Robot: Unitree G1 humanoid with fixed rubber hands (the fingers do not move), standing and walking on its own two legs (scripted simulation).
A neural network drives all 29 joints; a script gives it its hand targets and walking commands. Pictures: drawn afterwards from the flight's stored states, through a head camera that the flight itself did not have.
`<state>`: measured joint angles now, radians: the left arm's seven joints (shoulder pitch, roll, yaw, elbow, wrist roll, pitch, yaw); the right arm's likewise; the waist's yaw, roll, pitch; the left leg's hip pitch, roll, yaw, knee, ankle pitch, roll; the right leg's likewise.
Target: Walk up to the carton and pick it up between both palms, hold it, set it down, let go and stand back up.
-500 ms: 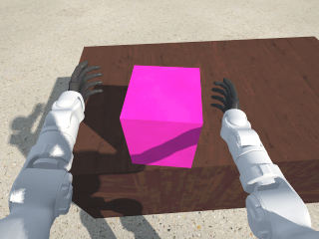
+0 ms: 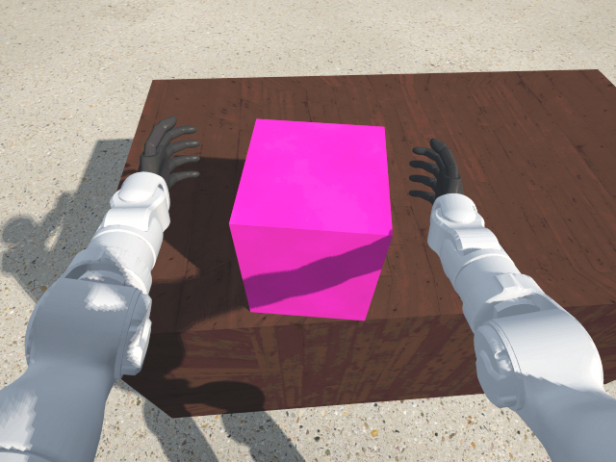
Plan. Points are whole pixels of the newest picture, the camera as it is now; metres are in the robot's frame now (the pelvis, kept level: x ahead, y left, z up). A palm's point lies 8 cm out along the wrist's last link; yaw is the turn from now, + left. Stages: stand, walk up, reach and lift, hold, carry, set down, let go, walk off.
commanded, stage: reach and lift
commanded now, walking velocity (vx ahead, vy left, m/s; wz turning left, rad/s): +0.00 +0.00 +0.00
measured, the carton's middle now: (313, 225) +0.47 -0.01 -0.02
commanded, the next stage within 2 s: none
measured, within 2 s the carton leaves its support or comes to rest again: neither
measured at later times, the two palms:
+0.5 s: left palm (171, 214) +0.45 +0.20 +0.04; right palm (427, 230) +0.41 -0.18 +0.03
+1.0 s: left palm (207, 217) +0.45 +0.15 +0.03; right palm (410, 232) +0.42 -0.15 +0.02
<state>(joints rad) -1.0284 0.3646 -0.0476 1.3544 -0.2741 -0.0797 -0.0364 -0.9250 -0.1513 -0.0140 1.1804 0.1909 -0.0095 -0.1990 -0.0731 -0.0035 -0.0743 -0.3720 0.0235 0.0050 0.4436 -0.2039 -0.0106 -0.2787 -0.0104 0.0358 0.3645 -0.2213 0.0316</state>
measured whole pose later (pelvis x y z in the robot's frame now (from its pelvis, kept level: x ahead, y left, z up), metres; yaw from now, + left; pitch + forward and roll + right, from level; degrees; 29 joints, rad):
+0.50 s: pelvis -0.01 +0.01 -0.02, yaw -1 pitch +22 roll -2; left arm -1.05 0.32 -0.09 1.52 -0.27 -0.35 -0.01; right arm -0.92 -0.15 -0.05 1.33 0.19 -0.24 -0.13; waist -0.07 0.00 -0.21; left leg -0.75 0.03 0.00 0.61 -0.24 -0.01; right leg -0.65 -0.01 0.04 0.52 -0.25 0.04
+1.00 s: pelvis -0.01 +0.01 -0.02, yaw -1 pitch +22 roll -2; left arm -1.06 0.20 0.05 1.54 -0.16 -0.40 -0.01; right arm -0.92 -0.07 -0.16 1.34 0.13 -0.30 -0.13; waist -0.07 -0.01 -0.21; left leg -0.76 0.03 0.00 0.62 -0.25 0.00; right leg -0.67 -0.01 0.04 0.54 -0.27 0.05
